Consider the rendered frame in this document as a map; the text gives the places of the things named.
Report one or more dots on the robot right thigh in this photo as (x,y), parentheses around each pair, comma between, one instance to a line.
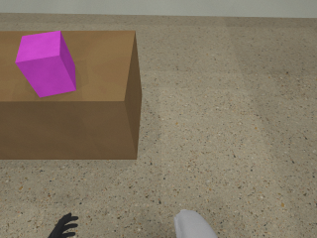
(190,224)

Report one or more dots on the pedestal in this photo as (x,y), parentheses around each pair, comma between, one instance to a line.
(100,120)

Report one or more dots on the carton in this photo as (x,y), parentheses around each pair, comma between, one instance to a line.
(46,63)

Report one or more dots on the left robot hand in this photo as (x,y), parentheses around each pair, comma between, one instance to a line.
(61,227)

